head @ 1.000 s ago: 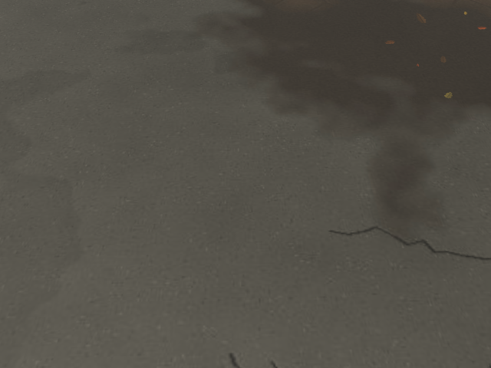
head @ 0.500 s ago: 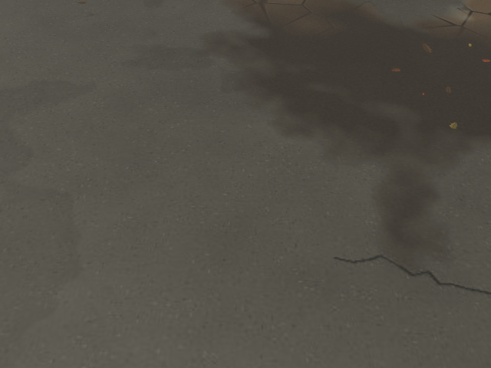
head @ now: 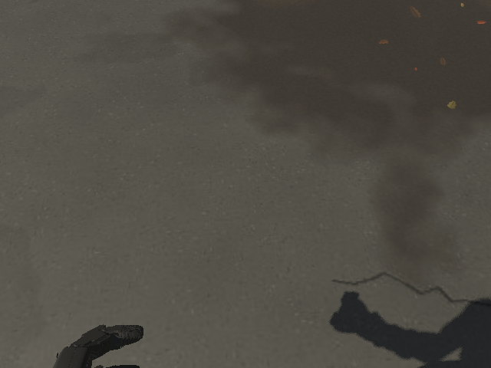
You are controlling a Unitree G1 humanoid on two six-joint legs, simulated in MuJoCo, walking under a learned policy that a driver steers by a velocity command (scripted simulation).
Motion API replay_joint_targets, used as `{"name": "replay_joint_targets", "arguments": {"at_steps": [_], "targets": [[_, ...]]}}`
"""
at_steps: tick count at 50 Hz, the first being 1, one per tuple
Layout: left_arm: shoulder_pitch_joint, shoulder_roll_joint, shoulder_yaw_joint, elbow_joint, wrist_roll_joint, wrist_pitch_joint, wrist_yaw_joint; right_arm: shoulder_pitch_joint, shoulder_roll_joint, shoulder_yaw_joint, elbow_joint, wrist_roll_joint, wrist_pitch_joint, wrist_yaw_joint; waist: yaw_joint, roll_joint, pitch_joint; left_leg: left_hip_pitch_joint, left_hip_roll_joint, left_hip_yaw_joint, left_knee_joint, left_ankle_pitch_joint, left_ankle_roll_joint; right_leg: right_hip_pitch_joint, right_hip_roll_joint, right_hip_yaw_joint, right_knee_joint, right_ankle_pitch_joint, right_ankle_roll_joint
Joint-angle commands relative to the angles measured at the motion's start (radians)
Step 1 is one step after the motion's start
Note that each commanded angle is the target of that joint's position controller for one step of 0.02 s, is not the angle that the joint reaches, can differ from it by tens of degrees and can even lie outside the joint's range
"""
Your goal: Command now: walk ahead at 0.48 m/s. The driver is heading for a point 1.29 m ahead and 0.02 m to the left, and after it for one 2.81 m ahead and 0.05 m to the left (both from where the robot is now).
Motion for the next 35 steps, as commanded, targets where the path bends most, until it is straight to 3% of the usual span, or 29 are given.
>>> {"name": "replay_joint_targets", "arguments": {"at_steps": [1, 2, 3, 4, 5, 6, 7, 9, 12, 14, 18, 22, 24, 25, 26, 27, 28, 29, 30, 31, 32, 33, 35], "targets": [[0.526, 0.306, 0.104, 0.085, 0.027, 0.007, 0.024, 0.032, -0.064, 0.000, -0.084, -0.014, -0.012, 0.014, 0.236, -0.048, -0.367, -0.613, 0.051, 0.000, 0.816, 0.698, 0.025, 0.942, -0.275, 0.428, 0.022, -0.139, -0.202], [0.543, 0.267, 0.087, 0.102, 0.028, 0.012, 0.021, 0.069, 0.001, 0.022, -0.064, 0.007, -0.042, 0.026, 0.207, -0.216, -0.503, -0.798, -0.083, -0.124, 1.090, -0.051, 0.008, 1.046, -0.426, 0.856, -0.196, -0.286, -0.290], [0.446, 0.201, 0.066, 0.095, 0.018, 0.008, 0.017, -0.034, -0.093, -0.006, -0.097, 0.037, -0.067, 0.030, 0.200, -0.166, -0.343, -0.900, -0.014, -0.186, 1.175, -0.030, 0.039, 0.911, -0.371, 0.772, -0.245, -0.330, -0.226], [0.341, 0.154, 0.051, 0.072, 0.017, 0.005, 0.018, -0.138, -0.132, -0.014, -0.134, 0.054, -0.077, 0.025, 0.169, -0.102, -0.198, -0.918, 0.041, -0.145, 1.155, 0.051, 0.055, 0.725, -0.339, 0.594, -0.264, -0.257, -0.183], [0.264, 0.123, 0.040, 0.064, 0.025, -0.004, 0.010, -0.185, -0.132, -0.020, -0.144, 0.046, -0.075, 0.015, 0.125, -0.004, -0.113, -0.869, 0.089, -0.123, 1.087, 0.131, 0.057, 0.542, -0.302, 0.468, -0.300, -0.141, -0.157], [0.227, 0.093, 0.031, 0.064, 0.035, -0.013, 0.005, -0.180, -0.129, -0.032, -0.142, 0.029, -0.062, 0.006, 0.083, -0.003, -0.085, -0.797, 0.125, -0.123, 1.021, 0.176, 0.060, 0.427, -0.259, 0.374, -0.326, -0.081, -0.132], [0.222, 0.082, 0.027, 0.075, 0.039, -0.014, 0.002, -0.145, -0.098, -0.032, -0.137, 0.024, -0.045, 0.002, 0.054, -0.028, -0.070, -0.741, 0.141, -0.124, 0.987, 0.193, 0.059, 0.354, -0.233, 0.321, -0.356, -0.079, -0.127], [0.253, 0.097, 0.028, 0.099, 0.033, -0.017, 0.006, -0.136, -0.066, -0.031, -0.140, 0.022, -0.022, -0.003, 0.034, -0.049, -0.030, -0.729, 0.154, -0.106, 0.920, 0.200, 0.049, 0.276, -0.215, 0.260, -0.403, -0.061, -0.139], [0.313, 0.148, 0.037, 0.120, 0.036, -0.017, 0.030, -0.270, -0.098, -0.041, -0.196, 0.007, -0.015, -0.006, 0.049, -0.038, 0.021, -0.851, 0.174, -0.095, 0.765, 0.337, 0.013, 0.286, -0.215, 0.220, -0.442, -0.032, -0.150], [0.352, 0.158, 0.039, 0.125, 0.033, -0.010, 0.043, -0.355, -0.097, -0.040, -0.222, 0.003, -0.020, 0.001, 0.072, -0.031, 0.027, -0.889, 0.167, -0.084, 0.622, 0.459, 0.004, 0.328, -0.200, 0.188, -0.440, -0.001, -0.130], [0.434, 0.180, 0.042, 0.141, 0.018, -0.001, 0.052, -0.511, -0.075, -0.026, -0.261, 0.012, -0.030, 0.020, 0.126, -0.034, 0.037, -0.829, 0.109, -0.030, 0.375, 0.595, -0.001, 0.381, -0.178, 0.125, -0.430, 0.009, -0.094], [0.503, 0.188, 0.049, 0.171, 0.010, 0.018, 0.056, -0.609, -0.090, -0.020, -0.305, 0.021, -0.036, 0.045, 0.149, -0.040, 0.058, -0.864, 0.090, -0.039, 0.271, 0.524, 0.020, 0.539, -0.241, 0.141, -0.362, 0.017, -0.083], [0.497, 0.200, 0.056, 0.174, 0.009, 0.029, 0.059, -0.593, -0.114, -0.026, -0.314, 0.023, -0.043, 0.055, 0.123, -0.055, 0.042, -0.823, 0.075, -0.035, 0.239, 0.446, 0.046, 0.598, -0.271, 0.151, -0.309, 0.090, -0.066], [0.479, 0.209, 0.059, 0.169, 0.010, 0.034, 0.059, -0.546, -0.134, -0.035, -0.306, 0.023, -0.046, 0.057, 0.091, -0.070, 0.013, -0.745, 0.052, -0.016, 0.227, 0.411, 0.062, 0.609, -0.270, 0.143, -0.254, 0.214, -0.053], [0.454, 0.205, 0.057, 0.163, 0.012, 0.040, 0.059, -0.437, -0.166, -0.054, -0.276, 0.021, -0.048, 0.055, 0.027, -0.071, -0.053, -0.593, 0.016, 0.015, 0.210, 0.403, 0.085, 0.598, -0.236, 0.109, -0.121, 0.383, -0.032], [0.449, 0.174, 0.045, 0.151, 0.020, 0.043, 0.059, -0.253, -0.223, -0.081, -0.222, 0.017, -0.048, 0.048, -0.047, -0.048, -0.173, -0.330, 0.031, -0.006, 0.231, 0.420, 0.122, 0.497, -0.178, 0.064, 0.103, 0.403, 0.000], [0.542, 0.081, 0.015, 0.128, 0.031, 0.033, 0.053, -0.092, -0.330, -0.106, -0.192, -0.008, -0.045, 0.042, -0.043, 0.143, -0.351, 0.083, 0.292, -0.381, 0.228, 0.360, 0.254, 0.141, -0.059, 0.008, 0.507, 0.071, 0.063], [0.569, 0.036, -0.002, 0.139, 0.019, 0.007, 0.046, -0.060, -0.304, -0.097, -0.177, 0.001, -0.041, 0.048, -0.032, 0.297, -0.450, 0.228, 0.410, -0.770, 0.046, 0.222, 0.343, -0.095, 0.062, 0.110, 0.740, -0.515, 0.087], [0.487, 0.146, 0.025, 0.123, -0.007, -0.014, 0.042, -0.123, -0.228, -0.072, -0.188, 0.007, -0.044, 0.050, -0.035, 0.215, -0.339, 0.147, 0.374, -0.689, 0.025, 0.174, 0.287, -0.201, -0.006, 0.192, 0.833, -0.500, 0.062], [0.400, 0.171, 0.030, 0.096, -0.019, -0.024, 0.042, -0.212, -0.187, -0.059, -0.211, 0.005, -0.044, 0.047, -0.016, 0.156, -0.225, 0.007, 0.339, -0.534, 0.017, 0.242, 0.248, -0.223, -0.058, 0.165, 0.824, -0.416, 0.046], [0.360, 0.163, 0.033, 0.091, -0.009, -0.023, 0.049, -0.289, -0.161, -0.049, -0.223, -0.001, -0.044, 0.049, 0.017, 0.076, -0.146, -0.147, 0.300, -0.418, -0.016, 0.345, 0.230, -0.183, -0.103, 0.142, 0.759, -0.332, 0.047], [0.357, 0.157, 0.042, 0.094, 0.005, -0.011, 0.055, -0.329, -0.132, -0.041, -0.227, -0.008, -0.048, 0.052, 0.050, 0.073, -0.108, -0.249, 0.262, -0.338, -0.047, 0.402, 0.214, -0.124, -0.137, 0.145, 0.691, -0.281, 0.048], [0.396, 0.110, 0.041, 0.106, 0.010, 0.017, 0.057, -0.325, -0.120, -0.038, -0.211, -0.012, -0.051, 0.056, 0.086, 0.085, -0.084, -0.342, 0.229, -0.265, -0.102, 0.440, 0.216, -0.046, -0.154, 0.140, 0.629, -0.239, 0.055]]}}
Velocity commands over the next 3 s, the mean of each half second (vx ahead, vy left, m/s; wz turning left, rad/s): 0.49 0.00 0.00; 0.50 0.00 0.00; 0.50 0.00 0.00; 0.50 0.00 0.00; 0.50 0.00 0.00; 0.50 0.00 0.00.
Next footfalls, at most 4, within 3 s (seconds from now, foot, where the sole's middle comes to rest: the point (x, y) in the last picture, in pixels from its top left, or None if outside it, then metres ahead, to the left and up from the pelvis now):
0.54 left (186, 350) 0.50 0.14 -0.75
1.10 right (267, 240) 0.81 -0.10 -0.75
1.66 left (189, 163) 1.14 0.13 -0.75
2.22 right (253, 100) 1.44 -0.11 -0.75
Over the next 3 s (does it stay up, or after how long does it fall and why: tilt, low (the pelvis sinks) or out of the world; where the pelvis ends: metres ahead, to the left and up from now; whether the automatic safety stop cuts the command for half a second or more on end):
stays up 1.70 0.04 0.03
